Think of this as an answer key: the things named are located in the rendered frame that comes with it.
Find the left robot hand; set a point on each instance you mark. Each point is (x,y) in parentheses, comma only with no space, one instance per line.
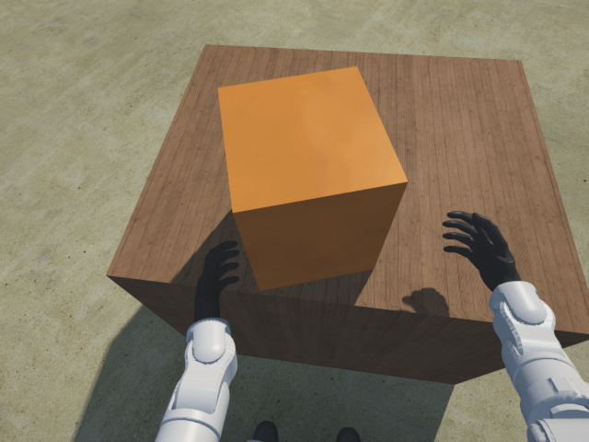
(209,287)

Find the carton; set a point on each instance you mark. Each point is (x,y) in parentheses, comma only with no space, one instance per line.
(314,180)

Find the robot left forearm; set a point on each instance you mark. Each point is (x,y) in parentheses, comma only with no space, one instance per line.
(198,405)

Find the right robot upper arm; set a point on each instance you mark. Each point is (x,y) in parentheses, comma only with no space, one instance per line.
(559,430)

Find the robot left foot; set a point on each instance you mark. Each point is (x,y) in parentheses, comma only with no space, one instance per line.
(266,431)

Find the right robot hand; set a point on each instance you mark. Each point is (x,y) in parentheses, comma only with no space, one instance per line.
(488,250)

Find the robot right forearm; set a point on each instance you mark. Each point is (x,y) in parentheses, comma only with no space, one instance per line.
(549,385)

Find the pedestal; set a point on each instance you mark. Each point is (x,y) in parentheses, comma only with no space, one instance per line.
(467,135)

